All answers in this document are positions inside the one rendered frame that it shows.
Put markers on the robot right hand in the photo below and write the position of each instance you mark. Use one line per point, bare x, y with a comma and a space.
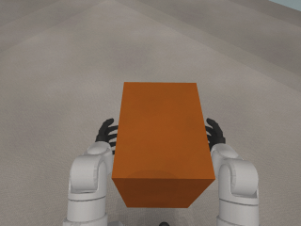
216, 134

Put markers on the left robot forearm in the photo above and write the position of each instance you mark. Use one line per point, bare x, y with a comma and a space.
88, 186

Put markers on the carton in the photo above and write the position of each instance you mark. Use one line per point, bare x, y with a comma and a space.
162, 157

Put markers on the robot left hand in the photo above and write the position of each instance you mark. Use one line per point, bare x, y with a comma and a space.
105, 130

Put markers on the right robot forearm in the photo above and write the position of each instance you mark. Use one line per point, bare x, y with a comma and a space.
238, 188

